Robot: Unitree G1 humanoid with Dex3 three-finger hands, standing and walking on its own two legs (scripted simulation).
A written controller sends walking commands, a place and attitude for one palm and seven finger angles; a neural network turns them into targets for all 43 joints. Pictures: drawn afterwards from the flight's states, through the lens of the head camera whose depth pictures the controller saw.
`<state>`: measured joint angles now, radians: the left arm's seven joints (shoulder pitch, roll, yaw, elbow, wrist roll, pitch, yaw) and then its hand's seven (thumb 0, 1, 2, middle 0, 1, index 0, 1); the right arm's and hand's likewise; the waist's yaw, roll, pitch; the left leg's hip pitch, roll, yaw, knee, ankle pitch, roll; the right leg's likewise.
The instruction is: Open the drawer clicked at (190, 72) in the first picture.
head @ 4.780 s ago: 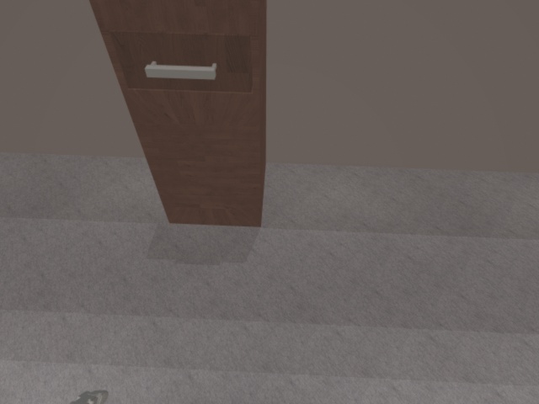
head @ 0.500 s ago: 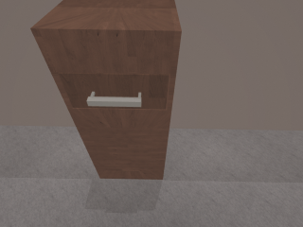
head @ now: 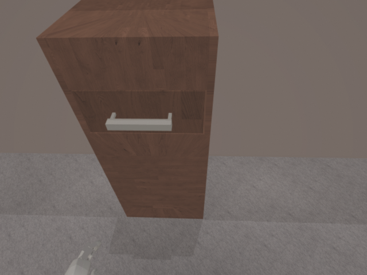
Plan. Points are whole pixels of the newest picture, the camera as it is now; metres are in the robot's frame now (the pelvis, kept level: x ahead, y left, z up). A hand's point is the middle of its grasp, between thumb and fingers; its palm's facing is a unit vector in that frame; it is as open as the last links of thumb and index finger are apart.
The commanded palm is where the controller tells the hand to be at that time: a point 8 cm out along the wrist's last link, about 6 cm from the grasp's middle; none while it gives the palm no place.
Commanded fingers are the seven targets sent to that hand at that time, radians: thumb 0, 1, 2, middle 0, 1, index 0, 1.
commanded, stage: raise the hand with hooked fingers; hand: left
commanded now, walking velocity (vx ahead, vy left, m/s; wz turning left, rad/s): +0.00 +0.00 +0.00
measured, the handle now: (140, 120) +0.53 +0.18 +0.02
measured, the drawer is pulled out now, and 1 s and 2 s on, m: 0.00 0.00 0.00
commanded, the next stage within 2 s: move the hooked fingers above the handle in 1.76 s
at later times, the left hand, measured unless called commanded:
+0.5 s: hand (87, 230) +0.21 +0.24 -0.01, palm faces +0.11 -0.07 -0.99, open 9.9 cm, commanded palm +0.18 +0.23 +0.04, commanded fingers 0.00 0.13 0.57 -0.25 -0.80 -0.25 -0.80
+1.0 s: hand (82, 180) +0.29 +0.25 +0.07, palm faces +0.11 -0.09 -0.99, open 12.8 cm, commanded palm +0.26 +0.25 +0.13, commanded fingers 0.00 -0.45 0.32 -0.30 -1.17 -0.30 -1.17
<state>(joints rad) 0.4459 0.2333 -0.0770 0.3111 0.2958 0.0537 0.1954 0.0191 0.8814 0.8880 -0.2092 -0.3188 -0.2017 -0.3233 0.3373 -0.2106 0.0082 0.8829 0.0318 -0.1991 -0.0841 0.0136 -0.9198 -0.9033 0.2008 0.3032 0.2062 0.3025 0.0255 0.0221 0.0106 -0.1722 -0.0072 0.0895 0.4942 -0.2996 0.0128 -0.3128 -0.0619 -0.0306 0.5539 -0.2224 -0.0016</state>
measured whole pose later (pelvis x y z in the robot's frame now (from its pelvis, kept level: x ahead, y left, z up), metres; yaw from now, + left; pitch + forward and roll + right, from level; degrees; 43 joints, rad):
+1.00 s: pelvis +0.04 +0.00 +0.00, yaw +2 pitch +4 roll +1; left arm 0.19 0.44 -0.02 -0.13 0.95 0.01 0.21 0.00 -0.23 0.42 -0.30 -1.03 -0.30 -1.03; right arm 0.12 -0.28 -0.05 0.62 -0.02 0.09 -0.01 0.01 -0.90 -0.90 0.20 0.30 0.20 0.30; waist 0.09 0.07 -0.03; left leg -0.25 -0.01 0.04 0.55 -0.37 0.01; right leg -0.37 -0.03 -0.01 0.60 -0.30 0.00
